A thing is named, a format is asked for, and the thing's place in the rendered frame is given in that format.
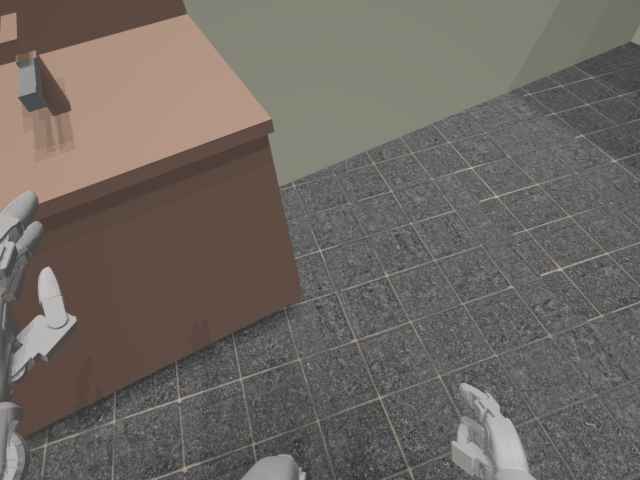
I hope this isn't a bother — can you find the counter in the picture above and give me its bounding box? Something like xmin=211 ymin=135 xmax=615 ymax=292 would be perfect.
xmin=0 ymin=0 xmax=303 ymax=437

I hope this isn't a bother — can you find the left robot hand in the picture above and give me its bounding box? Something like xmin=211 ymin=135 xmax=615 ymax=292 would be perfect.
xmin=0 ymin=190 xmax=77 ymax=402

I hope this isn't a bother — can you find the left robot thigh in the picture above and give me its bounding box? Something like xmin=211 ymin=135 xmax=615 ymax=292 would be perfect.
xmin=241 ymin=456 xmax=307 ymax=480

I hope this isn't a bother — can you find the robot left forearm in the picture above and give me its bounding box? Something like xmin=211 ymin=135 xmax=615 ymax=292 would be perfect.
xmin=0 ymin=402 xmax=30 ymax=480

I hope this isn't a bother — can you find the right robot hand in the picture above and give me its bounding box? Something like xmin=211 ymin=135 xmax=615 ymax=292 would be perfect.
xmin=451 ymin=383 xmax=530 ymax=480

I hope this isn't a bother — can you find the tap lever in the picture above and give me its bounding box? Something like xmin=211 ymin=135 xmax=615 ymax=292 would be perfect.
xmin=18 ymin=59 xmax=47 ymax=112

